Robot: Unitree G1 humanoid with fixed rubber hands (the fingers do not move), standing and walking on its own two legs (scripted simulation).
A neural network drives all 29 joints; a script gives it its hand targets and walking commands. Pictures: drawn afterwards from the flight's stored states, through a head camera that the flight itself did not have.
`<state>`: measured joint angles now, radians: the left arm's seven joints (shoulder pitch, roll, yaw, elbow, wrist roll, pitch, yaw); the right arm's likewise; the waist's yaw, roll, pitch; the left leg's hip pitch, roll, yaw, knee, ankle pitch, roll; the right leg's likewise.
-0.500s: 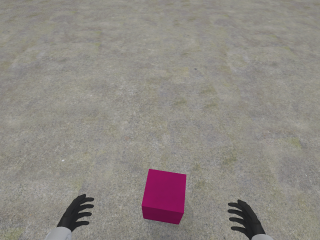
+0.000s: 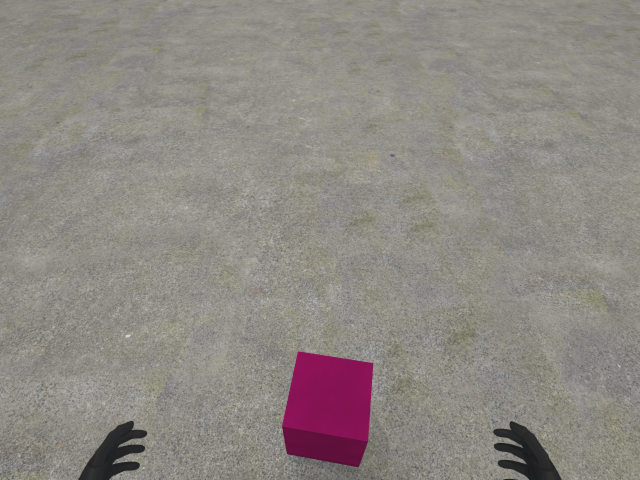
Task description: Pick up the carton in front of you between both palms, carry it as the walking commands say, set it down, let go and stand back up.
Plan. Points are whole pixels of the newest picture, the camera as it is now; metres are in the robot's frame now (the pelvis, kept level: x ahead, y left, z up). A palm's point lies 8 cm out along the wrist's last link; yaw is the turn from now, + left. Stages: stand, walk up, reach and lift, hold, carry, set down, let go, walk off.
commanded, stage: stand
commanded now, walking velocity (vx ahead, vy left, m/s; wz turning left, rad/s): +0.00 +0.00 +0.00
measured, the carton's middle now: (328, 410) +0.43 -0.02 -0.64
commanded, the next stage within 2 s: none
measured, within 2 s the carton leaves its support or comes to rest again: neither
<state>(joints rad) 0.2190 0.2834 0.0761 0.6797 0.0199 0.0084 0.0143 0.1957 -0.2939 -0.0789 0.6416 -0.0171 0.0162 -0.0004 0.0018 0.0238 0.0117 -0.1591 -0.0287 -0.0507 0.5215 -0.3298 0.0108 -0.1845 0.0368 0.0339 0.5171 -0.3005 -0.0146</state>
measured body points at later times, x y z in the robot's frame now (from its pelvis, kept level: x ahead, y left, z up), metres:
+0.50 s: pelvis -0.01 -0.01 +0.00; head -0.01 -0.02 +0.45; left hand +0.11 +0.27 -0.10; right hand +0.11 -0.29 -0.11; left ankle -0.03 +0.11 -0.74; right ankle -0.01 -0.11 -0.74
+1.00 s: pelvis -0.03 -0.01 +0.01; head -0.03 -0.02 +0.46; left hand +0.07 +0.28 -0.11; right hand +0.07 -0.30 -0.11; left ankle -0.03 +0.11 -0.74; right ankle -0.01 -0.11 -0.74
